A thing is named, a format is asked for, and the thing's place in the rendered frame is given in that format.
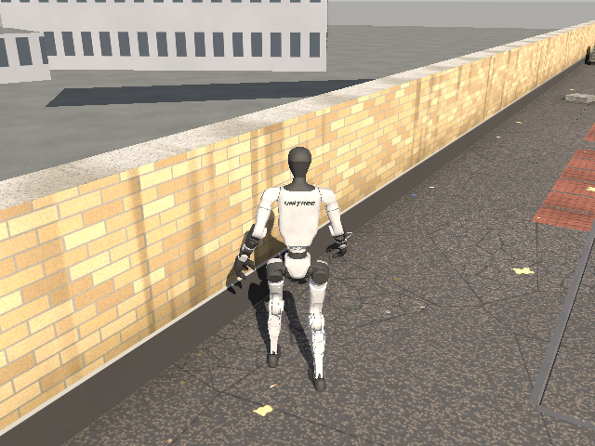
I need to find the left robot forearm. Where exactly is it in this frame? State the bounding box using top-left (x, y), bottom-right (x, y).
top-left (238, 224), bottom-right (259, 262)

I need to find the left robot upper arm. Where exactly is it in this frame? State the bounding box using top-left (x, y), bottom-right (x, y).
top-left (252, 187), bottom-right (280, 239)

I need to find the left robot hand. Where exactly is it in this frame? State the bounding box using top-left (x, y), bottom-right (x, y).
top-left (234, 256), bottom-right (255, 280)

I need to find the left robot shin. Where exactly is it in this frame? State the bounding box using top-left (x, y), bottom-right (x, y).
top-left (268, 298), bottom-right (282, 355)

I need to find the right robot upper arm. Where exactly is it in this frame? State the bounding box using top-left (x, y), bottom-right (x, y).
top-left (318, 187), bottom-right (344, 237)

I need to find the robot head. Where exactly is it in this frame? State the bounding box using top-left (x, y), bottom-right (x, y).
top-left (284, 147), bottom-right (315, 191)

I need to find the right robot forearm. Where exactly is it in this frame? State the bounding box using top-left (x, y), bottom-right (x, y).
top-left (334, 222), bottom-right (347, 249)

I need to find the right robot hand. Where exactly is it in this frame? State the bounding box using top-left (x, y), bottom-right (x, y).
top-left (325, 243), bottom-right (348, 258)

